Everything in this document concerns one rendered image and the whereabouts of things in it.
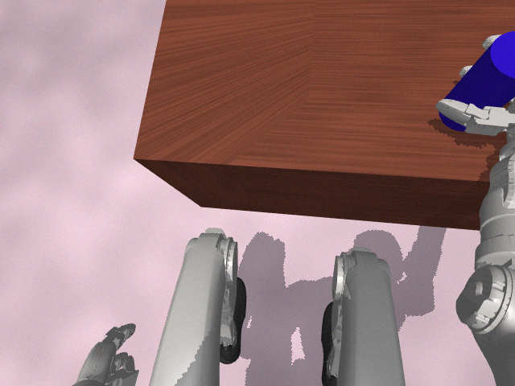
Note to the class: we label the left robot foot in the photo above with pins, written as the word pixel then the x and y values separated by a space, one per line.
pixel 231 353

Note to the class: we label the right robot arm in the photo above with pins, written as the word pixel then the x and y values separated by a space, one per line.
pixel 487 302

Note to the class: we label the right robot foot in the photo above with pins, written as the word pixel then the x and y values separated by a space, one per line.
pixel 326 339

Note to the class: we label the can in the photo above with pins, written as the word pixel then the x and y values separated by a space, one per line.
pixel 490 81

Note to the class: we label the right robot hand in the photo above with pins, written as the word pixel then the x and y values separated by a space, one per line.
pixel 488 120

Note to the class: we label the left robot hand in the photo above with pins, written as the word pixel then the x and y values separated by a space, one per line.
pixel 102 363

